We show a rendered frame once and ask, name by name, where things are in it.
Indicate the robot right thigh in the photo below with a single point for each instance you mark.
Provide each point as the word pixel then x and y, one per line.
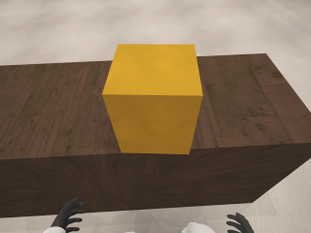
pixel 197 228

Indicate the carton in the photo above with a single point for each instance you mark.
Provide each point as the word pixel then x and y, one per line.
pixel 153 96

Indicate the right robot hand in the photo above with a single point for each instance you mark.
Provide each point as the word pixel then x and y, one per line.
pixel 244 225

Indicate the left robot hand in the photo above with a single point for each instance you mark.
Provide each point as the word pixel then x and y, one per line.
pixel 62 219

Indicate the pedestal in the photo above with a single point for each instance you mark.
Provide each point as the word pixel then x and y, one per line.
pixel 57 141

